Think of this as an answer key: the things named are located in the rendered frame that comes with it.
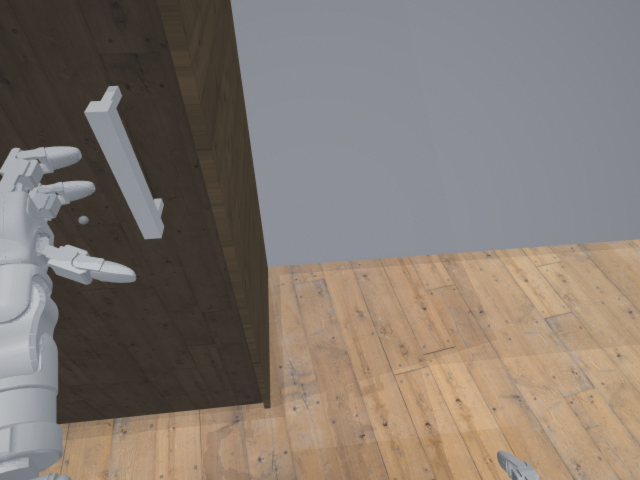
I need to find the handle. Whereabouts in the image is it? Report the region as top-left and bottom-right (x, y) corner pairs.
(84, 86), (164, 239)

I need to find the robot left hand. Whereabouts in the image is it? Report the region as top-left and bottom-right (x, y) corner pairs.
(0, 146), (136, 285)

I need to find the left robot forearm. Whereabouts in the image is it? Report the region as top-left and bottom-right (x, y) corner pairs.
(0, 263), (63, 480)

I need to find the robot right hand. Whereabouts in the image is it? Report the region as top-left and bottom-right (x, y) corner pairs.
(497, 450), (539, 480)

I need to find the wardrobe door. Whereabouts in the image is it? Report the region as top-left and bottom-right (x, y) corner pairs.
(0, 0), (262, 424)

